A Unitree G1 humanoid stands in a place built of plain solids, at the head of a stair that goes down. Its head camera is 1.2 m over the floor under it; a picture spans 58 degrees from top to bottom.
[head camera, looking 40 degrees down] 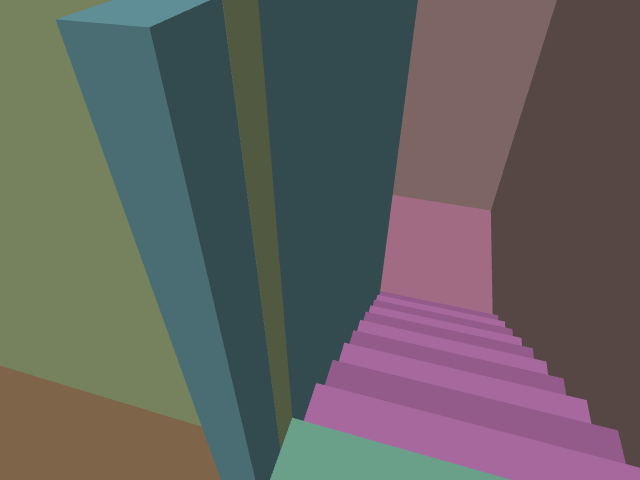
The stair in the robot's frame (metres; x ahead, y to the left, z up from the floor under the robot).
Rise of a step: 0.19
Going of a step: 0.24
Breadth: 1.10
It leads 16 degrees to the right of straight ahead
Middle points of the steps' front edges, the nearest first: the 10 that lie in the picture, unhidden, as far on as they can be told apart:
0.71 -0.52 -0.19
0.94 -0.58 -0.38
1.17 -0.65 -0.57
1.39 -0.72 -0.76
1.62 -0.78 -0.95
1.85 -0.85 -1.14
2.08 -0.92 -1.33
2.31 -0.98 -1.52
2.54 -1.05 -1.71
2.77 -1.12 -1.90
